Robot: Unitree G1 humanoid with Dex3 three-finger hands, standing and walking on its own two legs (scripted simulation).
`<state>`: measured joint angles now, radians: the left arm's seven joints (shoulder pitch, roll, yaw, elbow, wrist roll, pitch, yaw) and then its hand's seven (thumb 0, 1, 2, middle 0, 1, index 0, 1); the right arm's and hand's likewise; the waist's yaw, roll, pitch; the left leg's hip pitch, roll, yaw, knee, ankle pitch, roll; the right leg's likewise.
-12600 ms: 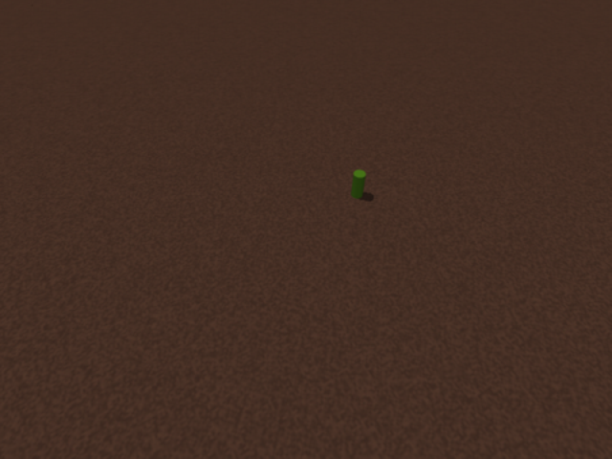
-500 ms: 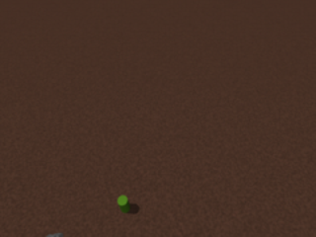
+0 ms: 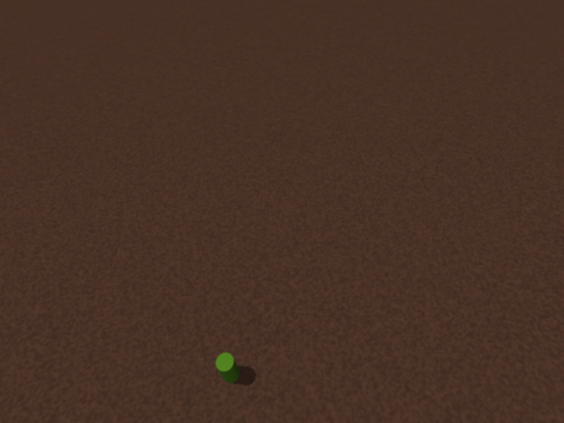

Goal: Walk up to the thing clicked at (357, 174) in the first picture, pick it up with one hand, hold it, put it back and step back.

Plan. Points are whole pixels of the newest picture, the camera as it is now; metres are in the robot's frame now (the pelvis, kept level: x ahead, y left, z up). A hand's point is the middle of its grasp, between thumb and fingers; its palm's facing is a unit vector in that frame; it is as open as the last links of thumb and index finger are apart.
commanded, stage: stand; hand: left
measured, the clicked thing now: (228, 368) +0.40 +0.23 -0.71
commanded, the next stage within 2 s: walk up in 0.20 s
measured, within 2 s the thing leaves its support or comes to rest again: neither
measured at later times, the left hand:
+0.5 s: hand out of the picture +0.07 +0.31 -0.17, palm faces -0.03 -0.91 -0.41, open 7.4 cm
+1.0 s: hand out of the picture -0.12 +0.31 -0.17, palm faces -0.09 -0.91 -0.40, open 7.4 cm
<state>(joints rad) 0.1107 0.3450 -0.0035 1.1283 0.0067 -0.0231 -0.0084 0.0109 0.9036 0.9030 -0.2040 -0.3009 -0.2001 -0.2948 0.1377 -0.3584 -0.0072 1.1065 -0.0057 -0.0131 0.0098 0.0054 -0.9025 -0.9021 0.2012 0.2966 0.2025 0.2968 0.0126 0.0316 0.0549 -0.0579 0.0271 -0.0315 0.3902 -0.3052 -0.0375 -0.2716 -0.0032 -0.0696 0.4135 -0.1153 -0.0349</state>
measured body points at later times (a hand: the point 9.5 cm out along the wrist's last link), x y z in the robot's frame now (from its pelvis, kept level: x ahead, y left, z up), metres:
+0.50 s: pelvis -0.08 +0.04 -0.03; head +0.00 +0.04 +0.42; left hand +0.07 +0.35 -0.14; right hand +0.00 -0.30 -0.14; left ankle -0.12 +0.16 -0.73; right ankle +0.07 -0.10 -0.74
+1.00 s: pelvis -0.22 +0.05 -0.02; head -0.15 +0.04 +0.42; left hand -0.11 +0.36 -0.14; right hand -0.10 -0.27 -0.15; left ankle -0.13 +0.17 -0.73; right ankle -0.24 -0.07 -0.74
